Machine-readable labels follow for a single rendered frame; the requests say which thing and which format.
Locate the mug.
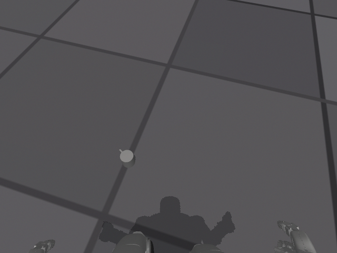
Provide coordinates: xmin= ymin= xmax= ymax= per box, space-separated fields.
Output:
xmin=119 ymin=149 xmax=135 ymax=168

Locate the left robot hand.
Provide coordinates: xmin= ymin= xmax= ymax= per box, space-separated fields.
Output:
xmin=28 ymin=239 xmax=55 ymax=253

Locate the right robot hand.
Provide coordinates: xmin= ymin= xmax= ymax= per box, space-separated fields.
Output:
xmin=274 ymin=220 xmax=316 ymax=253

